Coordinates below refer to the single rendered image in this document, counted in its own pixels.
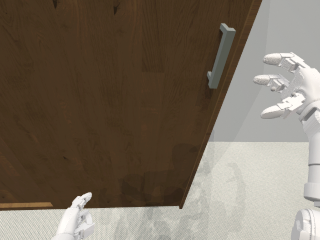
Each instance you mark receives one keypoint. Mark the handle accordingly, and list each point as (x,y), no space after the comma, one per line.
(222,55)

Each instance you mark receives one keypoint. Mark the right robot hand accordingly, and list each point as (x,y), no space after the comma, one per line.
(306,84)

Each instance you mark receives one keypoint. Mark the wardrobe door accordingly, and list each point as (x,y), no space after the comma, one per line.
(111,97)
(16,185)

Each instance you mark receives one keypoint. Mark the left robot hand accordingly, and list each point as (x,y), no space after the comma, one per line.
(72,218)

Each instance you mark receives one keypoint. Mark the right robot upper arm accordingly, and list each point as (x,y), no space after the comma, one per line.
(306,225)

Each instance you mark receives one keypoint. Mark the right robot forearm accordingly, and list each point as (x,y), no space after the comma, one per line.
(310,119)

